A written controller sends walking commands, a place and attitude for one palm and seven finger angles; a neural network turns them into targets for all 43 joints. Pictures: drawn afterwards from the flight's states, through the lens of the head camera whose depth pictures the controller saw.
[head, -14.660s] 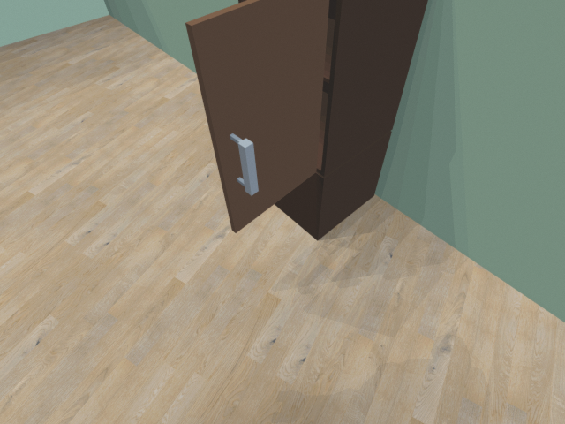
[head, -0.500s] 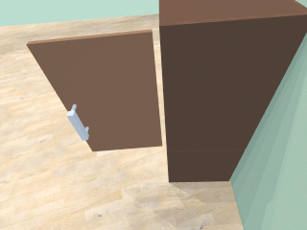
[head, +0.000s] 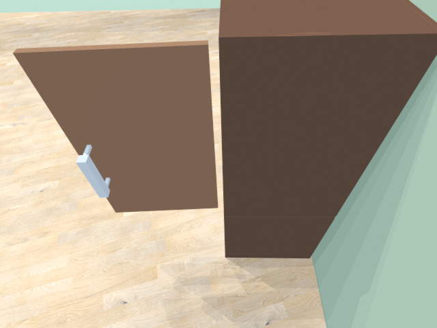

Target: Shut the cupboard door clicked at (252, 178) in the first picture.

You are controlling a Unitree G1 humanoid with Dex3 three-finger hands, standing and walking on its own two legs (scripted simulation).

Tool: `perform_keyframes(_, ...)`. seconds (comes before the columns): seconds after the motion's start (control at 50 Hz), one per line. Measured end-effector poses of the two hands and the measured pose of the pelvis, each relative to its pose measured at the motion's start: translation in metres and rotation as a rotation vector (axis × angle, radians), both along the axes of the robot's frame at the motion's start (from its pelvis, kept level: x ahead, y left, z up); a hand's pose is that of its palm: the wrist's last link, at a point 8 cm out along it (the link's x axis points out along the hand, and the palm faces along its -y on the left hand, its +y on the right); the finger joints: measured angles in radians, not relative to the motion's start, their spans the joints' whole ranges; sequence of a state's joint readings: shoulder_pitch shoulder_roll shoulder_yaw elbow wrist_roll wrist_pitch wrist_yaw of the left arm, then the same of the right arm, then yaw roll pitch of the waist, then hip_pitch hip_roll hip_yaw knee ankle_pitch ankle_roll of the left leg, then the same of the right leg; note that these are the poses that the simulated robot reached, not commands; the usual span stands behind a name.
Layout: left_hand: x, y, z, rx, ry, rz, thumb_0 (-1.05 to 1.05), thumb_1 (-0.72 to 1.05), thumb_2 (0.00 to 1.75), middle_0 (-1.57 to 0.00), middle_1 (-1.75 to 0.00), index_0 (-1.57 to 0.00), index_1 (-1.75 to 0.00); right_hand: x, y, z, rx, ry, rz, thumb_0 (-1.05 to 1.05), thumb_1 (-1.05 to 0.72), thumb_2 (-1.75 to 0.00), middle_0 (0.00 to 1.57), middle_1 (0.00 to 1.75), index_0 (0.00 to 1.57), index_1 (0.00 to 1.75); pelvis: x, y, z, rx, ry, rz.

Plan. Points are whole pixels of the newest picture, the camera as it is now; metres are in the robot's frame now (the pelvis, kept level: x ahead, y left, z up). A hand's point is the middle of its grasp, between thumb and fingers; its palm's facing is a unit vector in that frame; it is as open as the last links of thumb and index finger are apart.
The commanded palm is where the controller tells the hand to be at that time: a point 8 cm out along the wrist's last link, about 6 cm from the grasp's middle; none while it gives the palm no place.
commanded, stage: come to a stop and stand still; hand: left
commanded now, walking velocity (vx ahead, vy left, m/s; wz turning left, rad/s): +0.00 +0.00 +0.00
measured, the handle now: (96, 171) +0.50 +0.37 -0.08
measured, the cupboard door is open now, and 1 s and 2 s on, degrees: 93 93 93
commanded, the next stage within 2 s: look again from close up in 0.24 s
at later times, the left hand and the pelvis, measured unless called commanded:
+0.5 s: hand out of the picture +0.06 +0.21 -0.16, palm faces +0.01 -0.96 -0.28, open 7.4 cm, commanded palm none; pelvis +0.02 -0.01 +0.00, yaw +0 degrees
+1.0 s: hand out of the picture +0.06 +0.21 -0.16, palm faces +0.02 -0.96 -0.27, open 7.4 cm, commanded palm none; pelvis +0.02 +0.00 +0.00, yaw +1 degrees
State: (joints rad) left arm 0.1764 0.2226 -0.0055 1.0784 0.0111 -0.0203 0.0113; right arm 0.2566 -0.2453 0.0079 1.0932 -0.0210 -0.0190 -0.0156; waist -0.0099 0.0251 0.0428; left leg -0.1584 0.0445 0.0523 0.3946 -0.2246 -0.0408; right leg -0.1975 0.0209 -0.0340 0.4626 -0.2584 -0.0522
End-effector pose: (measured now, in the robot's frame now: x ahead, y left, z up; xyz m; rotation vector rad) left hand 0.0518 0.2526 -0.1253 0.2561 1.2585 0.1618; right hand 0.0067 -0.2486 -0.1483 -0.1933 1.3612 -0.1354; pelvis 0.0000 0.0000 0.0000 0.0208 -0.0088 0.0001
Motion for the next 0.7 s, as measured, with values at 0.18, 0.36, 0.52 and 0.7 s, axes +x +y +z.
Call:
perform_keyframes(0.18,0.010,-0.001,0.002,0.008,-0.011,0.013,0.00,0.90,0.90,-0.20,-0.30,-0.20,-0.30,0.047,0.000,0.002,0.007,-0.079,0.032,0.00,-0.91,-0.90,0.20,0.30,0.20,0.30,0.011,-0.004,0.001,-0.002,-0.001,0.002)
perform_keyframes(0.36,0.007,-0.001,0.000,0.007,0.013,0.033,0.00,0.90,0.90,-0.20,-0.30,-0.20,-0.30,0.066,-0.005,0.005,-0.009,-0.087,0.049,0.00,-0.90,-0.90,0.20,0.30,0.20,0.30,0.019,-0.006,0.001,-0.004,0.003,0.006)
perform_keyframes(0.52,0.005,0.001,-0.003,0.001,0.033,0.042,0.00,0.90,0.90,-0.20,-0.30,-0.20,-0.30,0.065,-0.010,0.008,-0.032,-0.063,0.046,0.00,-0.90,-0.90,0.20,0.30,0.20,0.30,0.024,-0.005,0.001,-0.006,0.003,0.007)
perform_keyframes(0.7,0.009,0.003,-0.003,-0.001,0.024,0.039,0.00,0.90,0.90,-0.20,-0.30,-0.20,-0.30,0.059,-0.007,0.008,-0.033,-0.050,0.040,0.00,-0.90,-0.90,0.20,0.30,0.20,0.30,0.025,-0.003,0.002,-0.007,-0.002,0.007)
